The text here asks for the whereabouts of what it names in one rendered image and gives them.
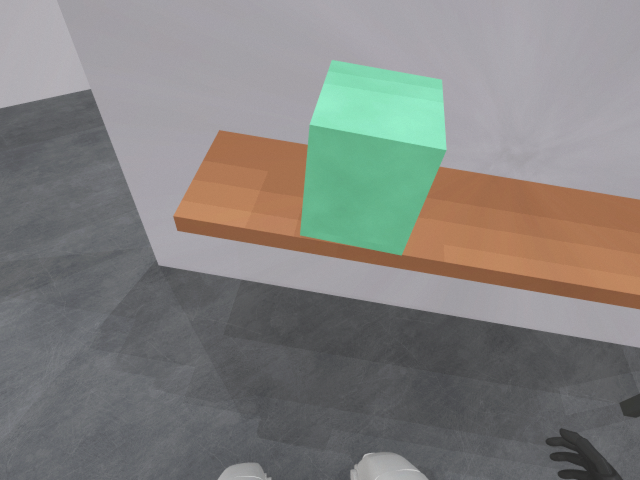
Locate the carton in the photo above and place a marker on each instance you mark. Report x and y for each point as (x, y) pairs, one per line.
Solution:
(376, 141)

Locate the table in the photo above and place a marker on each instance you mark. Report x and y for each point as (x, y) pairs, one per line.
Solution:
(472, 226)

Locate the right robot hand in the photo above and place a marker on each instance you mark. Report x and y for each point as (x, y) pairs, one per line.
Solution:
(588, 457)

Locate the robot right thigh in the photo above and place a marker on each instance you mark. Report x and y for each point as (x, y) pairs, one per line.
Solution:
(385, 466)

